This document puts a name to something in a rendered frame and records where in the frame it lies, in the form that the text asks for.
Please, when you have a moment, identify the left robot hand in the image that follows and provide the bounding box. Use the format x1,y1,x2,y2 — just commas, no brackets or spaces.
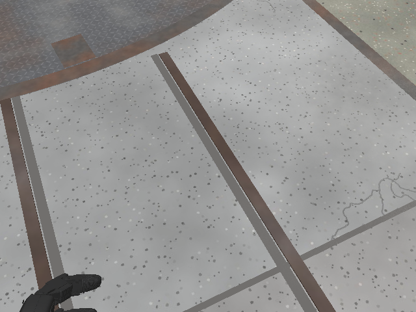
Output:
19,273,101,312

